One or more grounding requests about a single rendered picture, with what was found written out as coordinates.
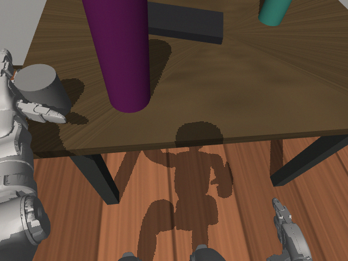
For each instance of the right robot hand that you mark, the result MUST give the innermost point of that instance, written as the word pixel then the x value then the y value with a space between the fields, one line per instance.
pixel 290 236

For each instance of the left robot hand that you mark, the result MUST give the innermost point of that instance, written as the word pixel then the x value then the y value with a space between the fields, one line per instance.
pixel 12 99

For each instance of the table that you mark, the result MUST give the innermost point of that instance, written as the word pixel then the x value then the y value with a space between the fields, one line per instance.
pixel 262 83

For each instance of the left robot arm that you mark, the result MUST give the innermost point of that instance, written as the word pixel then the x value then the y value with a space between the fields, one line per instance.
pixel 23 221

